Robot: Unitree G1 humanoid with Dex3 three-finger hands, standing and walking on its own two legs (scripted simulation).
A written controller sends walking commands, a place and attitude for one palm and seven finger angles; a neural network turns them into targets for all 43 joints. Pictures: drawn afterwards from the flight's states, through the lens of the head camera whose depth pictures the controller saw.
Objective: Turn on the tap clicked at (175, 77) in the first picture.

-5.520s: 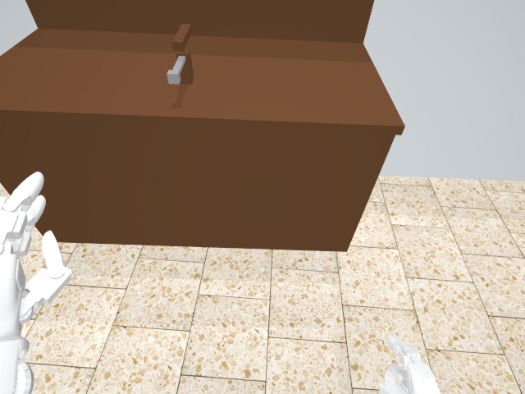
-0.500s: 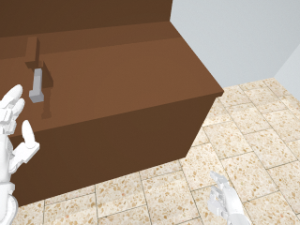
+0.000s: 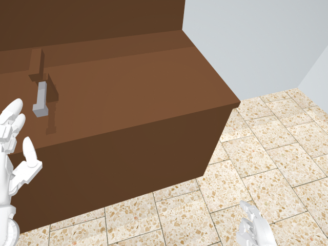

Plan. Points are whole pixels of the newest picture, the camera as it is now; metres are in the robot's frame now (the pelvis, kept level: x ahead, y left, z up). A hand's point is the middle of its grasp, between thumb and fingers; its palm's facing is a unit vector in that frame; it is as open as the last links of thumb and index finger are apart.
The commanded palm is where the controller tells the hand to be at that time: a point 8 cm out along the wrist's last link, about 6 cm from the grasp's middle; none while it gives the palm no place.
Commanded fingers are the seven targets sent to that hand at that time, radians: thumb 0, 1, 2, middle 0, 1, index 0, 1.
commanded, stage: turn the palm inward beside the body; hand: left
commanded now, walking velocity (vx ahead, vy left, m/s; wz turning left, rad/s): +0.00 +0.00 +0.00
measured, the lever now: (40, 109) +0.42 +0.39 +0.06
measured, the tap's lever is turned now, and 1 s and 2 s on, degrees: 0 0 0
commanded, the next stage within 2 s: none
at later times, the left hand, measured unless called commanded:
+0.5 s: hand (40, 183) +0.19 +0.24 +0.14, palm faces +0.56 -0.78 -0.29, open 7.4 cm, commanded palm +0.14 +0.27 +0.16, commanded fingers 0.00 0.90 0.90 -0.20 -0.30 -0.20 -0.30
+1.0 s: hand (63, 183) +0.20 +0.21 +0.13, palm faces +0.53 -0.82 -0.23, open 7.4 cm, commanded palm +0.14 +0.24 +0.14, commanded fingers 0.00 0.90 0.90 -0.20 -0.30 -0.20 -0.30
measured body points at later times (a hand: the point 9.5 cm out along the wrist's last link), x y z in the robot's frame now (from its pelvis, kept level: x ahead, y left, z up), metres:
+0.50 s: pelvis -0.01 -0.06 -0.01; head -0.02 -0.06 +0.44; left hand +0.16 +0.28 +0.16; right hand +0.20 -0.27 -0.09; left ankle +0.03 +0.07 -0.74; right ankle +0.01 -0.14 -0.74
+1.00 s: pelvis +0.03 -0.07 -0.02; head +0.02 -0.08 +0.43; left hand +0.17 +0.25 +0.14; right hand +0.24 -0.28 -0.10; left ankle +0.03 +0.07 -0.74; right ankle +0.01 -0.14 -0.74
